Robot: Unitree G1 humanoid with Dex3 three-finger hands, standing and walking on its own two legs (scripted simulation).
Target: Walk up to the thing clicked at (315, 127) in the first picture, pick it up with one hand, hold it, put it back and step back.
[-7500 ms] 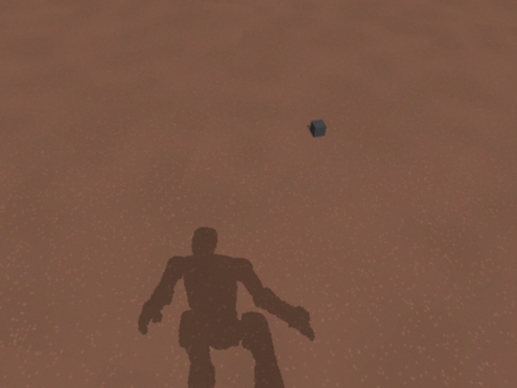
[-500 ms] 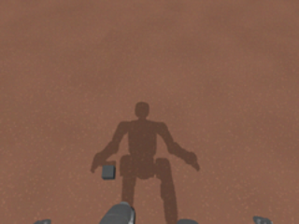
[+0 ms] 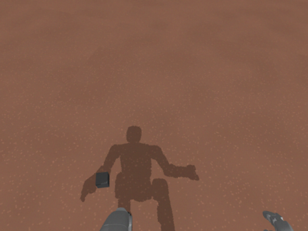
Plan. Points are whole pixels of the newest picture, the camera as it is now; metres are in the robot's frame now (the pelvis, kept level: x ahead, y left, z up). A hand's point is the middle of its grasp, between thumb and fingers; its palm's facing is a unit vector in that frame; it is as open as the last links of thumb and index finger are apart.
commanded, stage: walk up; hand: left
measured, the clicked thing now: (102, 180) +0.48 +0.30 -0.71
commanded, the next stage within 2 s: none
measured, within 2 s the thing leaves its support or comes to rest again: neither
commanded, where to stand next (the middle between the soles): +0.13 +0.01 m, yaw +7 degrees
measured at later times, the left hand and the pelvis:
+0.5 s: hand out of the picture +0.01 +0.31 -0.13, palm faces +0.08 -0.93 -0.36, open 7.4 cm; pelvis +0.00 +0.03 +0.02, yaw +6 degrees
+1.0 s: hand out of the picture +0.10 +0.27 -0.14, palm faces +0.11 -0.88 -0.46, open 7.3 cm; pelvis +0.02 -0.01 -0.01, yaw +9 degrees
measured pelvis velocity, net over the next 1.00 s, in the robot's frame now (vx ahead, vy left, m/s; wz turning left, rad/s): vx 0.02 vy -0.01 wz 0.16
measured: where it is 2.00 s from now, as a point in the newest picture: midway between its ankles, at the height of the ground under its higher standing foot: outside the picture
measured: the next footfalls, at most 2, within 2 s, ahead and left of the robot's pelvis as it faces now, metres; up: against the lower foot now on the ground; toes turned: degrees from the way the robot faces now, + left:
left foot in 0.38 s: +0.05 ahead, +0.15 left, +0.00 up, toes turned +5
right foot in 0.80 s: +0.22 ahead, -0.15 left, +0.00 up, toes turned +5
